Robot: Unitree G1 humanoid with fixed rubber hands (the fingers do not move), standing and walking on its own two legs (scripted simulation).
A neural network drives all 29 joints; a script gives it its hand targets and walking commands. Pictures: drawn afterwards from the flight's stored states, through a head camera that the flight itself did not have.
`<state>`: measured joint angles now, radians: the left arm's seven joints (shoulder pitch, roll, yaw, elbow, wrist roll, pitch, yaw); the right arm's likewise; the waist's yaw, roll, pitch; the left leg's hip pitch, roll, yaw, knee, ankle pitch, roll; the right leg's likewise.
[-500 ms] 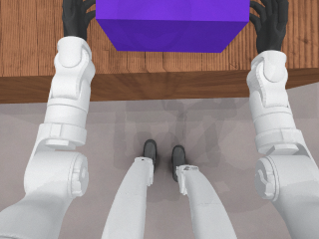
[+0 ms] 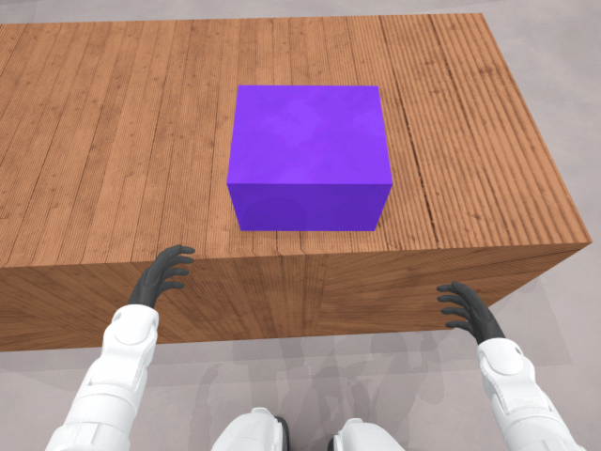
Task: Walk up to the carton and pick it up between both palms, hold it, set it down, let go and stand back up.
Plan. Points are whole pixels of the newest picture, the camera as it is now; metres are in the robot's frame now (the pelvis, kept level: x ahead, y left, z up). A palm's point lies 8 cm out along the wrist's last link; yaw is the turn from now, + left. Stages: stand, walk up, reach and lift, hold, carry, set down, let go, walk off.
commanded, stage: stand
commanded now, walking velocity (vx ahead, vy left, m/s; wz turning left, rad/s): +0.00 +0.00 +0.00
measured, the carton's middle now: (308, 159) +0.55 +0.02 -0.03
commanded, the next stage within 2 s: none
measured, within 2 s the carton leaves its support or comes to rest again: neither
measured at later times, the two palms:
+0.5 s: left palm out of the picture +0.03 +0.23 -0.12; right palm out of the picture +0.05 -0.30 -0.12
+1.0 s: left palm out of the picture -0.03 +0.15 -0.13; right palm out of the picture +0.05 -0.28 -0.13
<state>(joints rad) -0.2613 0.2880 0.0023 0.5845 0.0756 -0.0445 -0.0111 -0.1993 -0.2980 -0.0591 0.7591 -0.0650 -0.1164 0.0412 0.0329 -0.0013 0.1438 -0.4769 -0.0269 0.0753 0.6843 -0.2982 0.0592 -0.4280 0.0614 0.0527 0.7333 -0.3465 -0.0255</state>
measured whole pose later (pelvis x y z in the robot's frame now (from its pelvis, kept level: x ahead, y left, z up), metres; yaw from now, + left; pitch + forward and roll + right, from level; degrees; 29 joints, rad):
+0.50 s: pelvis +0.07 -0.03 +0.02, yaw +4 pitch +1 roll +1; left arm 0.42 0.27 -0.04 1.12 0.03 0.00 0.01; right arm 0.47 -0.26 -0.01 1.10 -0.02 -0.01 -0.01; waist -0.01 -0.02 -0.25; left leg -0.17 -0.03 -0.02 0.41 -0.26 0.01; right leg -0.04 0.06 -0.01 0.34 -0.32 -0.07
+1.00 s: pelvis +0.06 -0.06 +0.02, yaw +7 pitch +0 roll +0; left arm 0.49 0.17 -0.05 1.13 0.02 0.00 0.04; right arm 0.44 -0.17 0.06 1.12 0.00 0.01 -0.05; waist 0.01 0.00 -0.17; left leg -0.20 0.00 -0.07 0.48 -0.28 -0.03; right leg -0.03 0.11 -0.06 0.34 -0.32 -0.11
